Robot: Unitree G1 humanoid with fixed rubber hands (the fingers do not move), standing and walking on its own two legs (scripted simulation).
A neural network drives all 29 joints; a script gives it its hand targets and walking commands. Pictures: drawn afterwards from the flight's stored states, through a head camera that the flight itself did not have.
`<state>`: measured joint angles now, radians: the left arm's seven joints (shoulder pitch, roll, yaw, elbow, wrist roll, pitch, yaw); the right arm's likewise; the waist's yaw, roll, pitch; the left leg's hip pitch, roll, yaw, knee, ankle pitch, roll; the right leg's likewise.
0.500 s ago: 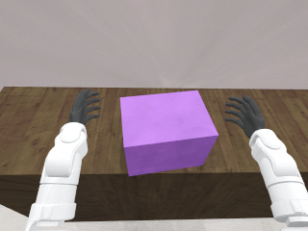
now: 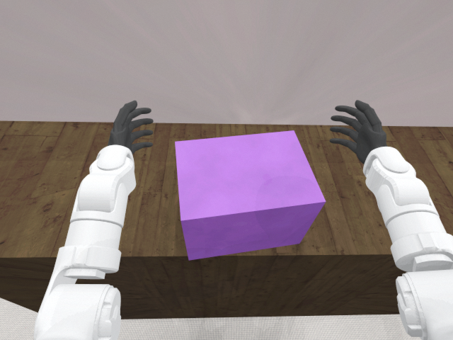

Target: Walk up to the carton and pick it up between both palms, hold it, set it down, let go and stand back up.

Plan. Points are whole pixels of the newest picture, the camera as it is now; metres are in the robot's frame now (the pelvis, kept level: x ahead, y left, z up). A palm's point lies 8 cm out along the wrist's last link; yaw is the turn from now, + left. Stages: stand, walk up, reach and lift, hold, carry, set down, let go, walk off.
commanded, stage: reach and lift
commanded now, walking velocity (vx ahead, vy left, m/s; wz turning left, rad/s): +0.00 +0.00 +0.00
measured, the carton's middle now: (241, 195) +0.38 -0.03 +0.00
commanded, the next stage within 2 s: none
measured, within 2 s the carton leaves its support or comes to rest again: neither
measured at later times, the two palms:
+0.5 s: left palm (134, 177) +0.39 +0.18 +0.04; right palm (346, 180) +0.38 -0.23 +0.05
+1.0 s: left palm (150, 179) +0.39 +0.15 +0.03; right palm (326, 182) +0.39 -0.19 +0.04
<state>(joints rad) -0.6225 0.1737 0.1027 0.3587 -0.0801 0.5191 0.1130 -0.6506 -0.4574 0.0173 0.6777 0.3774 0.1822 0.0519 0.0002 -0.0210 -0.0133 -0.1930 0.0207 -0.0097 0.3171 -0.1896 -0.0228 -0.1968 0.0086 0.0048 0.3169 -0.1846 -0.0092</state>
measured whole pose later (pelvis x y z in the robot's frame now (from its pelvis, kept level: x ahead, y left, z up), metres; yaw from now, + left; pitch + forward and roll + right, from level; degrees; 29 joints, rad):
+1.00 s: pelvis -0.03 +0.00 -0.01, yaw +0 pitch +18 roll +0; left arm -0.82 0.11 0.10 1.24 -0.08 -0.28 0.13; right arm -0.75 -0.27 0.14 1.12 0.36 -0.23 0.03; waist 0.00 0.00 -0.20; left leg -0.59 0.03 -0.01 0.45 -0.18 -0.03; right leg -0.59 0.01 0.01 0.45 -0.18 -0.01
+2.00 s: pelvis -0.02 +0.01 -0.01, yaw -1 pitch +15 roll -1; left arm -0.77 0.09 0.22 1.25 -0.06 -0.37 0.17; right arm -0.74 -0.08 -0.29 1.12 -0.15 -0.26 0.05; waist 0.00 0.03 -0.15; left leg -0.51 0.03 -0.01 0.44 -0.19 -0.02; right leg -0.48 0.02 0.01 0.38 -0.15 0.00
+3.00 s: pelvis -0.03 +0.01 +0.00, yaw +0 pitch +8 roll -2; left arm -0.73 0.08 0.22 1.07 -0.05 -0.16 0.19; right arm -0.72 -0.09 -0.17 1.10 -0.05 -0.19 -0.01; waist 0.00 0.02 -0.17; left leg -0.38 0.03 -0.02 0.43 -0.19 -0.01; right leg -0.33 0.02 -0.01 0.32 -0.13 0.00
